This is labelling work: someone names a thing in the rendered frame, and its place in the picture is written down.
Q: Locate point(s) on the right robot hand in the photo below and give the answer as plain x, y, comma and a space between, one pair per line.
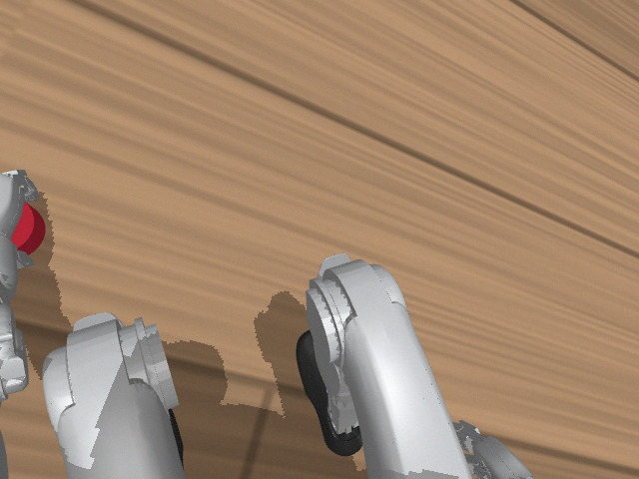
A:
492, 459

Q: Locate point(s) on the right robot foot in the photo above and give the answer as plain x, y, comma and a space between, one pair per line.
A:
341, 444

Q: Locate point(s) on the tin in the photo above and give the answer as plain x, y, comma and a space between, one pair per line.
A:
30, 230

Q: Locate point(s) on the left robot arm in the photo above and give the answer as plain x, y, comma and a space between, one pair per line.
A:
14, 374

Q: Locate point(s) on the left robot hand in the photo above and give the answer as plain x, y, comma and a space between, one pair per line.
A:
15, 189

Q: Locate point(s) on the left robot foot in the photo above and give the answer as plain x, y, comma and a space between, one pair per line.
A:
177, 435

